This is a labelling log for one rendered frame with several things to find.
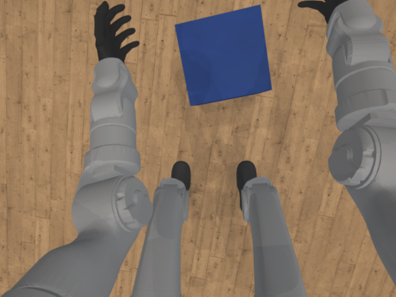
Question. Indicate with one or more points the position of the robot left shin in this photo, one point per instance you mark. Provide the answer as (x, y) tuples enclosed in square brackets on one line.
[(168, 181)]

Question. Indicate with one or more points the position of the carton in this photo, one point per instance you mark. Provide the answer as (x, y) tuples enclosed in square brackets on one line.
[(224, 56)]

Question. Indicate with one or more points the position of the robot right hand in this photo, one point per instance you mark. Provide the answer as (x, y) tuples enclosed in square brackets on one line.
[(325, 8)]

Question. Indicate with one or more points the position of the robot left forearm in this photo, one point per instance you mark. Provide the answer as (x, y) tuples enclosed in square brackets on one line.
[(112, 124)]

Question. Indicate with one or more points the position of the robot right forearm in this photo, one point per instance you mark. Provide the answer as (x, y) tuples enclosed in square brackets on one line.
[(363, 69)]

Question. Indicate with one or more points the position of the robot left hand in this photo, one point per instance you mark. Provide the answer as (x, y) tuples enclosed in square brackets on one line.
[(107, 44)]

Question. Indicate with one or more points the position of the right robot upper arm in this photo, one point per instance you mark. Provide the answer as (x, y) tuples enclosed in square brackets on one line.
[(364, 160)]

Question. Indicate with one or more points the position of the left robot upper arm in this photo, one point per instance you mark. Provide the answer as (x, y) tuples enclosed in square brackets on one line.
[(108, 216)]

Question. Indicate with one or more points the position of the robot left foot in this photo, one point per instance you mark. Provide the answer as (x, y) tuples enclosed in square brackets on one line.
[(181, 171)]

